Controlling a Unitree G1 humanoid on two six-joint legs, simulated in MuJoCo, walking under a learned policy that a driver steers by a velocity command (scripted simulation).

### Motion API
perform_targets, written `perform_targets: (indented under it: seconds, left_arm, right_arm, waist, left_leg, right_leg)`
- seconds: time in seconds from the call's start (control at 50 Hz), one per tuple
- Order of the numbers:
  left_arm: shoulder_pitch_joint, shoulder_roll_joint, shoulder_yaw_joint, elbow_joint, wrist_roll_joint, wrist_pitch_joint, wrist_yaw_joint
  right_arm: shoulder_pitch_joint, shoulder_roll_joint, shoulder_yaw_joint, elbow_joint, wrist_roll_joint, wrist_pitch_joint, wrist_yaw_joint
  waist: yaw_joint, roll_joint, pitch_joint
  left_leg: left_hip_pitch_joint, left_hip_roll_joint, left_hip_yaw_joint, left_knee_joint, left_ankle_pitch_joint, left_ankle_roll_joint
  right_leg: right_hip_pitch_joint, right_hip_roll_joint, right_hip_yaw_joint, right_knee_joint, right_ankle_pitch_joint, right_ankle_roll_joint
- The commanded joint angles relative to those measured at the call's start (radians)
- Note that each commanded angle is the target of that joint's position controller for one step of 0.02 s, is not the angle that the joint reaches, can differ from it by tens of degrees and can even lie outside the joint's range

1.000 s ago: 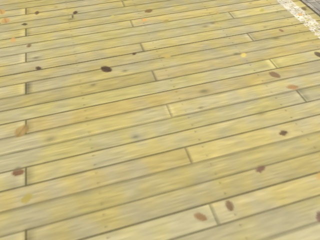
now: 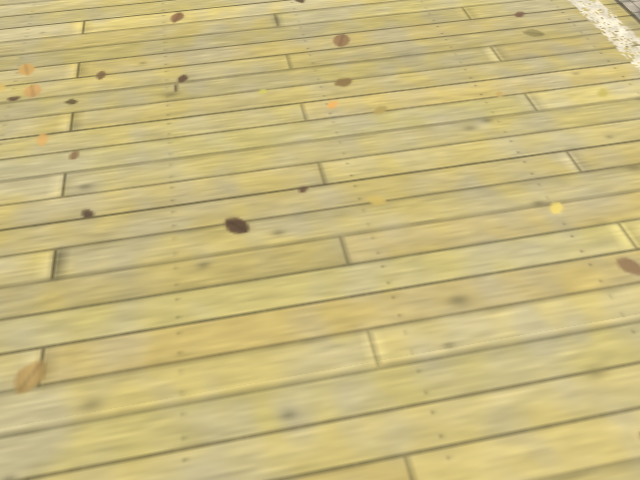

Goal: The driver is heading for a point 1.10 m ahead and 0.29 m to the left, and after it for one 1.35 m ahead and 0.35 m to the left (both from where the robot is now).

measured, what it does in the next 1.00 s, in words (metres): walks ahead, turning left: left foot, then right foot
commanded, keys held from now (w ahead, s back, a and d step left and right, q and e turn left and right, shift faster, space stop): w+q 0.68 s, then w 0.32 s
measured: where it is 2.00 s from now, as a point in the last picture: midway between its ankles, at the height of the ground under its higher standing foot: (209, 273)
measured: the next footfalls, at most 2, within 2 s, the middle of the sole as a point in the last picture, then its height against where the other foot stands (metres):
left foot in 0.30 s outside the picture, level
right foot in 0.78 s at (326, 413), level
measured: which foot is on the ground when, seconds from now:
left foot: up 0.00-0.28, down 0.30-0.78, up 0.80-1.00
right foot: down 0.00-0.28, up 0.30-0.76, down 0.78-1.00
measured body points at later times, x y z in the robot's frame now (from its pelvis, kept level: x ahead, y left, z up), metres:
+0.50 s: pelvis +0.29 +0.09 +0.00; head +0.32 +0.10 +0.45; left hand +0.37 +0.38 -0.12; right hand +0.44 -0.15 -0.12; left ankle +0.30 +0.15 -0.74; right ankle +0.35 -0.08 -0.67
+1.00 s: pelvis +0.58 +0.12 +0.00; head +0.61 +0.12 +0.45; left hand +0.51 +0.39 -0.12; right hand +0.82 -0.06 -0.11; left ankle +0.53 +0.26 -0.67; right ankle +0.63 +0.03 -0.75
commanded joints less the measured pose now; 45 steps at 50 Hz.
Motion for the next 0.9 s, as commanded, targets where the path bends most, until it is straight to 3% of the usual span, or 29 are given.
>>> perform_targets:
  seconds: [0.02,0.1,0.16,0.2,0.24,0.26,0.28,0.3,0.32,0.34,0.36,0.38,0.4,0.42,0.48,0.54,0.6,0.64,0.7,0.74,0.76,0.78,0.8,0.82,0.84,0.86,0.88,0.9]
  left_arm:
    - [-0.056,0.128,0.019,-0.057,0.005,-0.02,0.022]
    - [-0.002,0.154,0.018,-0.053,-0.006,-0.014,0.039]
    - [0.068,0.166,0.022,-0.033,-0.015,0.007,0.042]
    - [0.081,0.178,0.028,-0.032,-0.02,0.027,0.044]
    - [0.05,0.206,0.036,-0.053,-0.019,0.045,0.05]
    - [0.034,0.218,0.04,-0.065,-0.016,0.054,0.054]
    - [0.012,0.219,0.038,-0.079,-0.016,0.063,0.057]
    - [0.015,0.204,0.029,-0.105,-0.009,0.058,0.06]
    - [0.114,0.041,-0.02,-0.151,0.016,0.025,0.037]
    - [0.031,0.121,-0.008,-0.171,-0.022,-0.026,0.019]
    - [-0.065,0.168,0.006,-0.205,-0.056,-0.053,0.01]
    - [-0.099,0.163,0.003,-0.215,-0.05,-0.064,0.013]
    - [-0.107,0.163,0.011,-0.208,-0.029,-0.061,0.021]
    - [-0.089,0.172,0.021,-0.207,-0.02,-0.046,0.023]
    - [-0.083,0.135,0.022,-0.229,0.001,-0.006,0.026]
    - [-0.207,0.111,0.013,-0.275,0.007,0.002,0.032]
    - [-0.308,0.094,0.006,-0.31,-0.003,-0.003,0.025]
    - [-0.352,0.109,0.009,-0.335,-0.014,-0.007,0.021]
    - [-0.356,0.149,0.021,-0.351,-0.017,-0.021,0.009]
    - [-0.306,0.164,0.029,-0.339,-0.015,-0.035,0.002]
    - [-0.231,0.178,0.039,-0.317,-0.008,-0.04,0.004]
    - [-0.113,0.212,0.052,-0.298,0.006,-0.046,0.008]
    - [0.04,0.289,0.073,-0.279,0.021,-0.043,0.013]
    - [0.117,0.298,0.083,-0.229,-0.002,-0.029,-0.001]
    - [0.087,0.21,0.061,-0.243,-0.027,-0.025,-0.004]
    - [0.025,0.169,0.048,-0.256,-0.026,-0.016,-0.001]
    - [-0.028,0.155,0.039,-0.264,-0.015,-0.008,0.0]
    - [-0.056,0.134,0.03,-0.265,-0.006,-0.005,0.0]
  right_arm:
    - [0.04,-0.041,-0.013,-0.038,-0.007,0.002,0.006]
    - [-0.115,-0.013,0.004,-0.093,-0.011,-0.007,0.034]
    - [-0.203,-0.006,0.014,-0.144,-0.008,-0.006,0.056]
    - [-0.232,-0.015,0.013,-0.181,-0.007,-0.006,0.072]
    - [-0.194,-0.048,-0.001,-0.201,-0.004,-0.003,0.086]
    - [-0.115,-0.079,-0.018,-0.194,-0.003,-0.001,0.089]
    - [0.035,-0.129,-0.047,-0.162,0.0,0.001,0.086]
    - [0.203,-0.219,-0.085,-0.129,-0.001,0.008,0.067]
    - [0.221,-0.318,-0.102,-0.129,-0.001,0.009,0.058]
    - [0.258,-0.247,-0.079,-0.146,-0.015,0.001,0.055]
    - [0.221,-0.187,-0.064,-0.145,-0.025,-0.005,0.051]
    - [0.148,-0.154,-0.054,-0.163,-0.019,-0.01,0.049]
    - [0.071,-0.128,-0.046,-0.186,-0.021,-0.011,0.05]
    - [0.029,-0.105,-0.036,-0.204,-0.03,-0.012,0.049]
    - [0.031,-0.135,-0.041,-0.212,-0.019,-0.013,0.038]
    - [0.077,-0.171,-0.052,-0.209,-0.012,-0.007,0.016]
    - [0.117,-0.175,-0.054,-0.202,-0.009,0.002,0.011]
    - [0.148,-0.174,-0.055,-0.191,-0.006,0.005,0.012]
    - [0.163,-0.159,-0.051,-0.186,-0.005,0.013,0.005]
    - [0.159,-0.152,-0.049,-0.185,-0.012,0.019,0.0]
    - [0.154,-0.133,-0.041,-0.188,-0.015,0.022,0.0]
    - [0.144,-0.094,-0.024,-0.2,-0.022,0.019,0.004]
    - [0.221,-0.048,-0.008,-0.216,-0.02,0.012,0.005]
    - [0.326,-0.047,0.001,-0.208,0.003,0.002,0.006]
    - [0.257,-0.136,-0.016,-0.199,0.013,0.001,0.006]
    - [0.148,-0.161,-0.021,-0.217,0.004,0.001,0.007]
    - [0.085,-0.151,-0.019,-0.236,-0.011,-0.001,0.007]
    - [0.06,-0.137,-0.021,-0.244,-0.021,-0.003,0.01]
  waist:
    - [-0.043,-0.085,0.058]
    - [0.011,-0.069,0.074]
    - [0.045,-0.054,0.096]
    - [0.041,-0.064,0.096]
    - [-0.001,-0.108,0.045]
    - [-0.05,-0.132,-0.013]
    - [-0.132,-0.126,-0.093]
    - [-0.202,-0.042,-0.193]
    - [-0.094,0.212,-0.293]
    - [-0.148,0.14,-0.406]
    - [-0.16,0.105,-0.278]
    - [-0.122,0.001,-0.192]
    - [-0.076,-0.067,-0.131]
    - [-0.038,-0.065,-0.109]
    - [-0.004,-0.048,-0.062]
    - [-0.037,-0.02,-0.02]
    - [-0.081,0.024,-0.012]
    - [-0.099,0.043,-0.011]
    - [-0.09,0.06,-0.018]
    - [-0.064,0.087,-0.029]
    - [-0.026,0.089,-0.061]
    - [0.029,0.063,-0.16]
    - [0.043,-0.115,-0.308]
    - [0.022,-0.371,-0.354]
    - [0.045,-0.242,-0.227]
    - [0.051,-0.147,-0.112]
    - [0.031,-0.098,-0.047]
    - [0.006,-0.097,-0.013]
  left_leg:
    - [-0.031,0.017,-0.05,-0.129,0.176,-0.008]
    - [-0.004,-0.01,0.039,-0.362,0.32,-0.007]
    - [-0.073,-0.02,0.067,-0.442,0.267,0.008]
    - [-0.091,-0.037,0.097,-0.47,0.169,0.029]
    - [0.022,-0.093,0.16,-0.477,0.064,0.064]
    - [0.141,-0.135,0.189,-0.47,0.023,0.085]
    - [0.348,-0.183,0.199,-0.519,0.058,0.118]
    - [0.658,-0.098,0.019,-0.558,0.059,0.177]
    - [1.014,0.168,-0.559,-0.643,-0.073,0.366]
    - [1.106,0.227,-0.792,-0.785,-0.11,0.404]
    - [1.043,0.188,-0.631,-0.787,-0.035,0.339]
    - [0.892,0.143,-0.488,-0.786,0.066,0.302]
    - [0.733,0.107,-0.393,-0.801,0.178,0.277]
    - [0.631,0.08,-0.335,-0.826,0.252,0.267]
    - [0.484,0.045,-0.254,-0.872,0.339,0.273]
    - [0.422,-0.009,-0.183,-0.882,0.298,0.238]
    - [0.393,-0.048,-0.164,-0.862,0.188,0.182]
    - [0.416,-0.032,-0.205,-0.84,0.14,0.168]
    - [0.522,0.01,-0.285,-0.76,0.102,0.156]
    - [0.57,0.031,-0.313,-0.7,0.158,0.145]
    - [0.574,-0.002,-0.299,-0.631,0.247,0.127]
    - [0.52,-0.052,-0.251,-0.458,0.272,0.096]
    - [0.253,-0.166,-0.141,-0.138,0.065,0.026]
    - [-0.003,-0.222,-0.098,0.098,-0.411,-0.014]
    - [-0.112,-0.167,-0.143,0.195,-0.37,-0.012]
    - [-0.129,-0.128,-0.11,0.201,-0.28,-0.009]
    - [-0.103,-0.095,-0.075,0.155,-0.214,-0.007]
    - [-0.07,-0.061,-0.061,0.097,-0.167,-0.006]
  right_leg:
    - [-0.084,-0.287,0.131,-0.19,0.154,-0.136]
    - [-0.011,-0.284,0.033,-0.196,0.191,-0.104]
    - [0.147,-0.325,0.004,-0.143,0.241,-0.095]
    - [0.233,-0.354,-0.013,-0.077,0.348,-0.081]
    - [0.258,-0.36,-0.05,0.049,0.676,-0.055]
    - [0.249,-0.353,-0.07,0.177,0.845,-0.041]
    - [0.187,-0.322,-0.096,0.378,0.896,-0.014]
    - [-0.041,-0.279,-0.101,0.676,0.662,0.029]
    - [-0.502,-0.059,-0.033,1.047,-0.272,0.093]
    - [-0.635,-0.027,0.196,1.18,-0.41,0.075]
    - [-0.725,-0.088,0.223,1.167,-0.327,0.044]
    - [-0.698,-0.136,0.217,1.082,-0.242,0.031]
    - [-0.627,-0.167,0.208,0.987,-0.199,0.037]
    - [-0.548,-0.189,0.213,0.934,-0.179,0.045]
    - [-0.489,-0.19,0.185,0.783,-0.136,0.095]
    - [-0.487,-0.155,0.162,0.545,0.057,0.131]
    - [-0.408,-0.101,0.148,0.33,0.244,0.127]
    - [-0.382,-0.085,0.16,0.277,0.27,0.121]
    - [-0.377,-0.085,0.188,0.212,0.199,0.098]
    - [-0.319,-0.086,0.169,0.191,0.133,0.066]
    - [-0.215,-0.075,0.146,0.154,0.127,0.039]
    - [-0.018,-0.151,0.205,0.181,0.132,-0.013]
    - [0.336,-0.346,0.5,0.187,0.086,-0.137]
    - [0.479,-0.479,0.873,0.064,-0.138,-0.242]
    - [0.403,-0.457,0.85,0.03,-0.324,-0.207]
    - [0.269,-0.417,0.699,0.017,-0.299,-0.165]
    - [0.142,-0.376,0.599,-0.01,-0.197,-0.15]
    - [0.061,-0.341,0.528,-0.036,-0.101,-0.143]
